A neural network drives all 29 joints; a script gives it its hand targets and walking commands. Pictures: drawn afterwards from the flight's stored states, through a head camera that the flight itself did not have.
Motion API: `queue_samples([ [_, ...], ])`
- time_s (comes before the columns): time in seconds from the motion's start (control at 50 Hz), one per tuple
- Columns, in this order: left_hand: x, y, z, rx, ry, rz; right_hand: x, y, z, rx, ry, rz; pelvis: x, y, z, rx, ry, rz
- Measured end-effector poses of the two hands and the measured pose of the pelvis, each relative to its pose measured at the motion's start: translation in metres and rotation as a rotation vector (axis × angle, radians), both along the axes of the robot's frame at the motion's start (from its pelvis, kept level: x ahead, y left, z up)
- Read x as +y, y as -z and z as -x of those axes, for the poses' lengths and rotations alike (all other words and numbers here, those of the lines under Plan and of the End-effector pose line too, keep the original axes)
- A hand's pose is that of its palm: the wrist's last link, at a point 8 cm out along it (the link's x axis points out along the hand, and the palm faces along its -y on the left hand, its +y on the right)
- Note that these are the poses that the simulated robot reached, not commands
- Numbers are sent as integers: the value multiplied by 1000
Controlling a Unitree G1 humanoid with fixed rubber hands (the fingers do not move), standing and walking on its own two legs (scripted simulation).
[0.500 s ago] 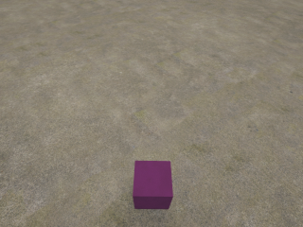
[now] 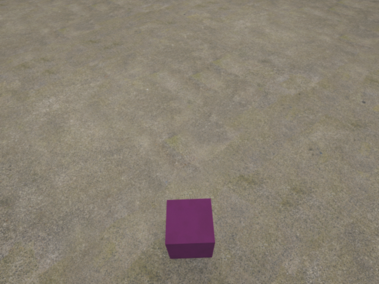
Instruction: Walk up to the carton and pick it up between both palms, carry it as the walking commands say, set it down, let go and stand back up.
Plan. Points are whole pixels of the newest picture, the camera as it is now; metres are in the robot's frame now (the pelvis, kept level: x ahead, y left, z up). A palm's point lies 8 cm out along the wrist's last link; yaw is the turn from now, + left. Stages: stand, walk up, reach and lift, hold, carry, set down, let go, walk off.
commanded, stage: walk up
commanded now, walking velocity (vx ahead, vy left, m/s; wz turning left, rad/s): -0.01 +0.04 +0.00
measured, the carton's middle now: (190, 229) +0.45 +0.04 -0.66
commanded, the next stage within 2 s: stand in 1.18 s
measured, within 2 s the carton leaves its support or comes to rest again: neither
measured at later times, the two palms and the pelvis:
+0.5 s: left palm out of the picture -0.01 +0.24 -0.14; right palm out of the picture -0.05 -0.20 -0.15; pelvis -0.01 +0.01 +0.00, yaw +0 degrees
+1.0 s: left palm out of the picture +0.01 +0.17 -0.14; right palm out of the picture +0.06 -0.25 -0.16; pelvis +0.05 -0.03 +0.00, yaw +0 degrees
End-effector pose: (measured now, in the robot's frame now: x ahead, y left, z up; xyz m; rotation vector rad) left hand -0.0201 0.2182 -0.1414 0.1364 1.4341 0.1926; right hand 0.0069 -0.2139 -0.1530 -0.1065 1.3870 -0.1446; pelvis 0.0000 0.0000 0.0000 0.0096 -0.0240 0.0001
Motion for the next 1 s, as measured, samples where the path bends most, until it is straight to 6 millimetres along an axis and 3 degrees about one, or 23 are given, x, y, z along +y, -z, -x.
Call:
queue_samples([
  [0.12,-8,2,-6,-27,5,10,-7,0,15,26,10,11,-4,1,3,2,0,3],
  [0.24,3,4,-10,-38,11,-5,-10,-1,36,65,18,31,-1,3,8,8,-3,4],
  [0.36,21,3,-12,-41,18,-23,0,-1,52,86,32,26,8,4,9,15,-1,-2],
  [0.48,24,2,-9,-40,14,-23,13,-1,53,88,24,-2,9,3,8,15,-5,-7],
  [0.64,9,-1,8,9,-4,-16,10,4,32,53,8,-28,1,4,1,18,-9,-8],
  [0.74,-8,1,11,37,-4,-11,-13,5,12,22,19,-19,-17,6,-16,21,-9,-18],
  [0.86,-34,-2,3,44,-52,-3,-37,7,-22,14,8,7,-29,5,-39,25,-5,2],
  [1.0,-47,1,-29,4,-53,20,-40,2,-49,-12,-7,17,-34,3,-48,36,-4,4],
])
